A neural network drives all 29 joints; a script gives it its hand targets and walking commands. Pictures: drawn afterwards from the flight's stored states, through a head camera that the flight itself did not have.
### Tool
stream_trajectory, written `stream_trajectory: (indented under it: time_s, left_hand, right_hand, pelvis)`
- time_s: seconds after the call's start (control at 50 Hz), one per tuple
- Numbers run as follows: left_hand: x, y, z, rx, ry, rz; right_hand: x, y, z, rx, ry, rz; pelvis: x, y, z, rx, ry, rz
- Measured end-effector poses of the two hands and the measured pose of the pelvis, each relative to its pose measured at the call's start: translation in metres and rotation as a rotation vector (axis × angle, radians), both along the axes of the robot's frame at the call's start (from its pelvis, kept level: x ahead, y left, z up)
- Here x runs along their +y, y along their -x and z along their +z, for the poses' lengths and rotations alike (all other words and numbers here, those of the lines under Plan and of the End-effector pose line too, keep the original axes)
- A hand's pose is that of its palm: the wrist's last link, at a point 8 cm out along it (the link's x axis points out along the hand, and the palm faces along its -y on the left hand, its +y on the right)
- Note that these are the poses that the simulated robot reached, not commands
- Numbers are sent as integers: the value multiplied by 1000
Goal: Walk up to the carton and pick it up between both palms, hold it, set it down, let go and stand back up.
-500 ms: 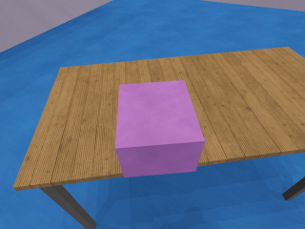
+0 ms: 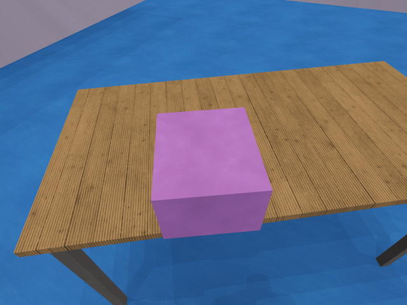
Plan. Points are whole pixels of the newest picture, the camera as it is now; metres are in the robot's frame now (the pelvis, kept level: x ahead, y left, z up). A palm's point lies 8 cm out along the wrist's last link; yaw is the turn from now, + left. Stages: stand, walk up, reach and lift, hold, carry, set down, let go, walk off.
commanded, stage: stand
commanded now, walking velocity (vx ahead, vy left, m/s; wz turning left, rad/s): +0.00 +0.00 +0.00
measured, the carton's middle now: (206, 169) +0.44 +0.01 +0.02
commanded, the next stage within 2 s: none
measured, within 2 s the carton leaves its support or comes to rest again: neither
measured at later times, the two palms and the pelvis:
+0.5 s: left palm out of the picture +0.01 +0.25 -0.13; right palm out of the picture +0.01 -0.24 -0.13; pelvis +0.00 +0.00 +0.00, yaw +0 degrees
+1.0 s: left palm out of the picture +0.00 +0.24 -0.14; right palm out of the picture +0.01 -0.24 -0.13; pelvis +0.00 +0.00 +0.00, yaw +0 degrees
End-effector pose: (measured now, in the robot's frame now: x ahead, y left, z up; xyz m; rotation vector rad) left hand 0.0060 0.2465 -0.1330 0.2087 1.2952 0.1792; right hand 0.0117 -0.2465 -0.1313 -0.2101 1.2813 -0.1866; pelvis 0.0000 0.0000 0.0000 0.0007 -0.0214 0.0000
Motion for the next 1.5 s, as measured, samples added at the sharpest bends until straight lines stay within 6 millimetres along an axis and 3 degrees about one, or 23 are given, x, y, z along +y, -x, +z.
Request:
stream_trajectory:
  time_s: [1.5]
  left_hand:
    - [-3,3,-3,42,9,13]
  right_hand:
    - [8,6,-3,41,-11,-21]
  pelvis:
    - [3,-5,1,1,-1,-5]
